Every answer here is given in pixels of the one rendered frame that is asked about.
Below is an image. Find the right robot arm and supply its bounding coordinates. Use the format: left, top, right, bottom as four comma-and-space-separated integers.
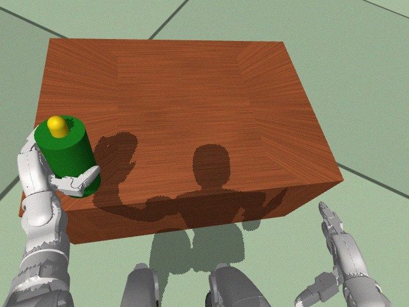
343, 276, 393, 307

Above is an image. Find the left robot arm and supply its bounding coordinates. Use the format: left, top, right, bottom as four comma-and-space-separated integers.
3, 191, 74, 307

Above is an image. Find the right robot hand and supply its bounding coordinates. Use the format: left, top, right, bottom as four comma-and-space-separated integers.
295, 201, 370, 307

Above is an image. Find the left robot hand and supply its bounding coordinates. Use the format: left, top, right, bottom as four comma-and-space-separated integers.
17, 126, 100, 197

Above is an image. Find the bottle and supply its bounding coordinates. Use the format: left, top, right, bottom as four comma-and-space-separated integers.
34, 116, 101, 198

